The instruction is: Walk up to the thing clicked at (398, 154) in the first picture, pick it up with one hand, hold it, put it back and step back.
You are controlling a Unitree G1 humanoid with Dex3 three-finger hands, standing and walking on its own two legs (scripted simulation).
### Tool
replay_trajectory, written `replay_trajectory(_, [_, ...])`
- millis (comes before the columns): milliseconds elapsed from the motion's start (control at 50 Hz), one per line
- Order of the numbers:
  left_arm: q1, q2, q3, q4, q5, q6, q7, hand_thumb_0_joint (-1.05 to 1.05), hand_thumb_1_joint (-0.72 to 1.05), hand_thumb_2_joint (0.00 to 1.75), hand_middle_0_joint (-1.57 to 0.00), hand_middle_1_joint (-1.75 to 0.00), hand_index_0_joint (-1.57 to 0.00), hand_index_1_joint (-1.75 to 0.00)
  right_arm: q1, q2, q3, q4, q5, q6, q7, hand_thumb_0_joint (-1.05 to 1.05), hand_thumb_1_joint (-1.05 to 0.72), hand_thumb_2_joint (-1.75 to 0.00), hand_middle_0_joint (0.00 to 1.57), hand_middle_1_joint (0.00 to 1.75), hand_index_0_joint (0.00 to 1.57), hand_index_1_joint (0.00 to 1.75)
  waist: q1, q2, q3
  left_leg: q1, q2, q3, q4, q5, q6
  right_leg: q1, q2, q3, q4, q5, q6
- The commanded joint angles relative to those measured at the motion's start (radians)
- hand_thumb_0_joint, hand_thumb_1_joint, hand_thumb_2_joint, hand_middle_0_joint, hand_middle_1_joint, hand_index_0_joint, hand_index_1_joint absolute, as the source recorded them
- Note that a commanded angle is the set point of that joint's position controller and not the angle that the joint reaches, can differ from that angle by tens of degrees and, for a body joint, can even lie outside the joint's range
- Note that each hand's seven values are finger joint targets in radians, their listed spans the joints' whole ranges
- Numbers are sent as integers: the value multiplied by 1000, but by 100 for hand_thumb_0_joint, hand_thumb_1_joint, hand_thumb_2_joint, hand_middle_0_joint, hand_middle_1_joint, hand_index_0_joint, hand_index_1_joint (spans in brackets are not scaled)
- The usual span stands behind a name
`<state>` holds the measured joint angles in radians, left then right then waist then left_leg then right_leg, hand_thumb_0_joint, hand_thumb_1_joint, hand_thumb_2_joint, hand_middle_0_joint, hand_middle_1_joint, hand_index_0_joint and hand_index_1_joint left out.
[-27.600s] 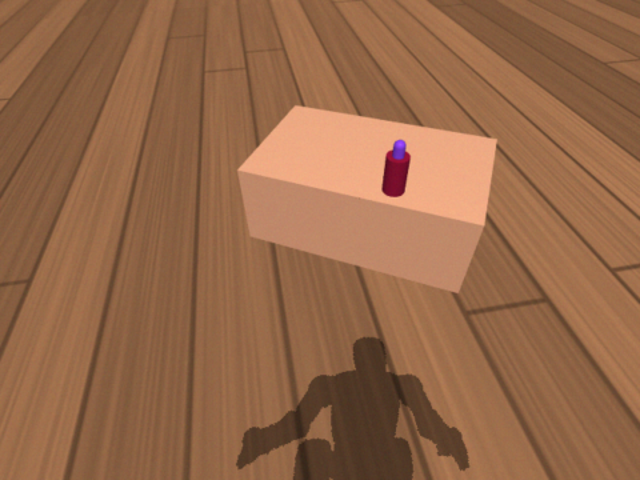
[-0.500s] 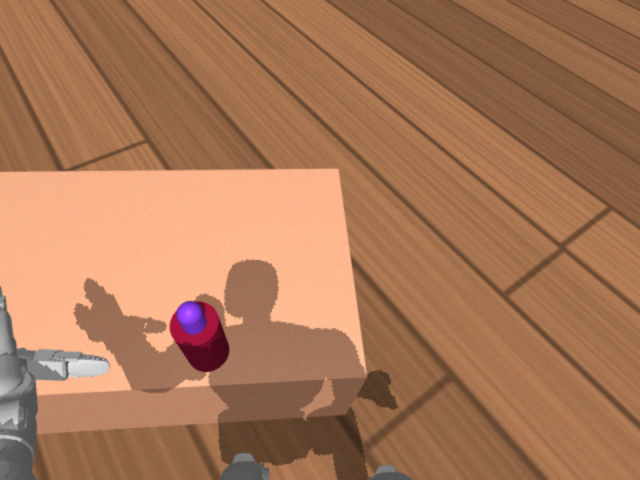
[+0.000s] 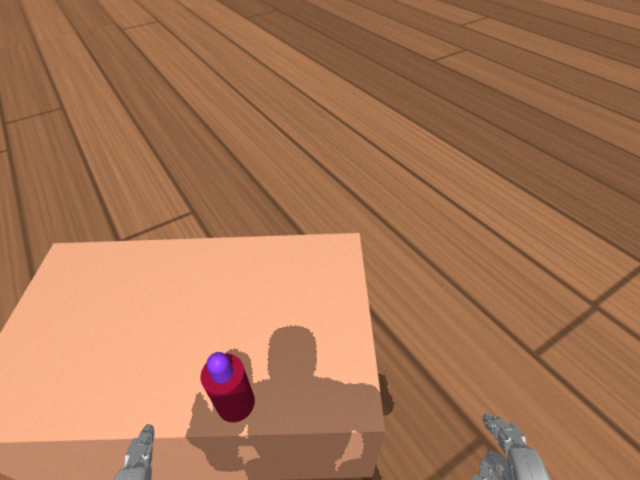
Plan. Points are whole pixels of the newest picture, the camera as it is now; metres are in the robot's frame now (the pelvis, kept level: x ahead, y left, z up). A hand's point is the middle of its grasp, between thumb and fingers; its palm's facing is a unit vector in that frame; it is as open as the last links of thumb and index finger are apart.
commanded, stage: home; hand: left
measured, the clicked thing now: (226, 382) +0.41 +0.21 -0.27
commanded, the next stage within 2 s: none
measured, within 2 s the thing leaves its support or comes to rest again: neither
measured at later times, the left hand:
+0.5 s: hand out of the picture +0.16 +0.18 -0.06, palm faces +0.11 -0.95 -0.28, open 17.4 cm
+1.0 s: hand out of the picture +0.15 +0.19 -0.06, palm faces +0.12 -0.95 -0.28, open 17.3 cm
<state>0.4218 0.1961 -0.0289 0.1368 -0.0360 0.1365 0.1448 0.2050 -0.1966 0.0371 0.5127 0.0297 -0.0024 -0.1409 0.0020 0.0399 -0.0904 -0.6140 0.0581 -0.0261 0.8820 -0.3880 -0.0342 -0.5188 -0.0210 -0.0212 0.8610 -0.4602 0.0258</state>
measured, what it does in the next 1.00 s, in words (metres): stands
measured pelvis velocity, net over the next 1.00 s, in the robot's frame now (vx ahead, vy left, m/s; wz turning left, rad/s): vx -0.02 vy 0.00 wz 0.00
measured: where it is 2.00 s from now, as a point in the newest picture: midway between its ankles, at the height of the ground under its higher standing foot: outside the picture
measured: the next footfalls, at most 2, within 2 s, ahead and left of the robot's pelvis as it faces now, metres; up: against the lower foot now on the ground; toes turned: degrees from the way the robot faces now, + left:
none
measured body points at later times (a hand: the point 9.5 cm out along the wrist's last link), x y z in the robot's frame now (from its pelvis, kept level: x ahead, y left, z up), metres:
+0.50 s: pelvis -0.01 -0.01 -0.01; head +0.01 -0.01 +0.44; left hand +0.15 +0.23 -0.04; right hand +0.14 -0.25 -0.09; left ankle +0.03 +0.14 -0.70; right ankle -0.01 -0.14 -0.70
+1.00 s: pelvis -0.02 +0.00 -0.01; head +0.00 +0.01 +0.44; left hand +0.14 +0.24 -0.04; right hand +0.15 -0.23 -0.08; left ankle +0.03 +0.14 -0.70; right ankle -0.01 -0.14 -0.70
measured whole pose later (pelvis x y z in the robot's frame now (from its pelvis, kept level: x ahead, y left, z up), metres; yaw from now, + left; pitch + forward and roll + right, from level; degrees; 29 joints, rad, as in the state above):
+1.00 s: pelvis -0.02 +0.00 -0.01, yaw +0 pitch +6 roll -2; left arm 0.46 0.21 -0.01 0.01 -0.02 0.23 0.14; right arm 0.27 -0.20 0.03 0.50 0.01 -0.12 -0.16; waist -0.01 0.03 -0.09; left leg -0.66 0.06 -0.03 0.95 -0.40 -0.03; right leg -0.56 -0.02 -0.02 0.92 -0.47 0.03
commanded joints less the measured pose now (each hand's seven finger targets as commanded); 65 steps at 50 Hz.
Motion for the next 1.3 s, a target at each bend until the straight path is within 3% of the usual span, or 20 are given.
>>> replay_trajectory(0, [-119, 142, 84, -243, 18, -39, 5, 0, -53, 7, -5, -6, -5, -6, -31, -123, -59, -142, -10, -66, -26, 0, -90, -90, 20, 30, 20, 30, -42, -57, -85, 138, -43, 62, -100, 113, 48, -28, 24, -14, -172, 191, -9])
replay_trajectory(20, [-142, 155, 98, -257, 19, -38, 5, 0, -53, 7, -5, -6, -5, -6, -29, -124, -58, -144, -11, -71, -28, 0, -90, -90, 20, 30, 20, 30, -41, -48, -83, 139, -46, 63, -102, 97, 48, -30, 19, -5, -177, 172, -9])
replay_trajectory(80, [-87, 113, 64, -235, 21, -27, 3, 0, -53, 7, -5, -6, -5, -6, -31, -119, -57, -147, -16, -89, -30, 0, -90, -90, 20, 30, 20, 30, -34, -41, -95, 146, -48, 61, -96, 107, 44, -19, 18, -6, -175, 174, -10])
replay_trajectory(120, [-39, 116, 74, -221, 22, -19, 4, 0, -52, 7, -5, -6, -5, -6, -28, -120, -60, -146, -17, -98, -29, 0, -90, -90, 20, 30, 20, 30, -22, -39, -112, 138, -52, 61, -89, 114, 43, -2, 13, 0, -180, 179, -9])
replay_trajectory(140, [-71, 109, 55, -250, 20, -18, 2, 0, -55, 6, -5, -5, -5, -5, -42, -119, -54, -156, -15, -102, -26, 0, -90, -90, 20, 30, 20, 30, -22, -45, -77, 126, -52, 60, -97, 88, 42, -18, 11, 2, -191, 146, -10])
replay_trajectory(300, [-4, 116, 82, -253, 21, -6, 5, 0, -55, 6, -5, -6, -5, -5, -30, -126, -63, -162, -12, -121, -17, 0, -90, -90, 20, 30, 20, 30, -6, -15, -102, 118, -47, 50, -97, 112, 39, -21, 30, -27, -152, 165, -22])
replay_trajectory(460, [2, 113, 79, -277, 26, 5, 6, 0, -54, 6, -5, -6, -5, -6, -10, -132, -72, -170, -14, -135, -23, 0, -90, -90, 20, 30, 20, 30, -16, -35, -122, 120, -42, 50, -79, 129, 41, -25, 32, -24, -138, 189, -20])
replay_trajectory(520, [-6, 105, 66, -280, 25, 12, 4, 0, -56, 6, -5, -6, -5, -5, -18, -130, -70, -175, -13, -142, -23, 0, -90, -90, 20, 30, 20, 30, -16, -29, -81, 103, -42, 49, -88, 89, 39, -50, 34, -28, -144, 142, -22])
replay_trajectory(540, [-7, 109, 76, -280, 30, 12, 6, 0, -53, 7, -5, -6, -5, -6, -9, -131, -73, -173, -16, -145, -25, 0, -90, -90, 20, 30, 20, 30, -24, -47, -112, 115, -38, 42, -83, 107, 40, -36, 38, -33, -131, 158, -21])
replay_trajectory(580, [7, 116, 83, -283, 26, 16, 6, 0, -55, 6, -5, -6, -5, -5, -16, -126, -66, -174, -15, -146, -25, 0, -90, -90, 20, 30, 20, 30, -14, -31, -85, 96, -43, 49, -82, 74, 41, -49, 32, -23, -150, 126, -21])
replay_trajectory(640, [-13, 104, 65, -298, 27, 23, 3, 0, -54, 7, -5, -6, -5, -6, -13, -129, -67, -167, -16, -152, -24, 0, -90, -90, 20, 30, 20, 30, -20, -3, -69, 97, -38, 40, -98, 49, 36, -71, 39, -35, -132, 98, -27])
replay_trajectory(780, [-13, 105, 73, -326, 28, 35, 5, 0, -52, 8, -5, -6, -5, -6, -7, -127, -67, -171, -18, -163, -30, 0, -90, -90, 20, 30, 20, 30, -19, 5, -100, 109, -37, 35, -96, 59, 33, -67, 43, -40, -120, 104, -29])
replay_trajectory(860, [-4, 97, 63, -318, 30, 40, 3, 0, -53, 7, -5, -6, -5, -6, -10, -126, -64, -171, -19, -169, -33, 0, -90, -90, 20, 30, 20, 30, -14, 10, -69, 95, -33, 26, -111, 14, 29, -91, 46, -49, -113, 56, -32])
replay_trajectory(920, [-3, 100, 65, -327, 32, 45, 2, 0, -54, 7, -5, -6, -5, -6, -1, -129, -67, -171, -22, -173, -38, 0, -90, -90, 20, 30, 20, 30, -27, -7, -109, 114, -33, 28, -91, 67, 32, -79, 47, -45, -109, 108, -28])
replay_trajectory(940, [2, 103, 71, -337, 30, 45, 3, 0, -53, 7, -5, -6, -5, -6, -4, -129, -66, -174, -20, -174, -37, 0, -90, -90, 20, 30, 20, 30, -18, -2, -105, 107, -35, 29, -91, 70, 30, -69, 44, -44, -107, 110, -30])
replay_trajectory(1020, [-9, 103, 67, -332, 30, 48, 5, 0, -53, 7, -5, -6, -5, -6, -14, -127, -62, -177, -21, -174, -38, 0, -90, -90, 20, 30, 20, 30, -15, 2, -65, 76, -33, 21, -106, 0, 30, -101, 46, -49, -112, 43, -33])
replay_trajectory(1120, [13, 113, 79, -344, 30, 51, 3, 0, -51, 8, -5, -6, -5, -6, -4, -123, -62, -178, -22, -175, -44, 0, -90, -90, 20, 30, 20, 30, -15, -18, -110, 89, -39, 37, -68, 86, 35, -65, 38, -35, -117, 131, -24])
replay_trajectory(1240, [22, 104, 74, -339, 34, 56, 1, 0, -54, 6, -5, -6, -5, -6, 7, -124, -65, -170, -26, -174, -49, 0, -90, -90, 20, 30, 20, 30, -20, -18, -115, 98, -38, 39, -61, 118, 36, -63, 38, -33, -108, 168, -22])
replay_trajectory(1280, [2, 114, 82, -346, 32, 57, 3, 0, -56, 6, -5, -6, -5, -5, -4, -127, -64, -170, -26, -175, -49, 0, -90, -90, 20, 30, 20, 30, -16, -1, -93, 88, -37, 32, -76, 82, 34, -72, 40, -40, -108, 126, -25])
